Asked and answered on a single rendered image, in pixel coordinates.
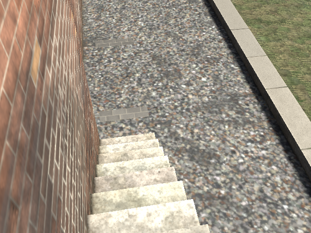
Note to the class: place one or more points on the stairs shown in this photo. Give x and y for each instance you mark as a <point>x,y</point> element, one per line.
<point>136,191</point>

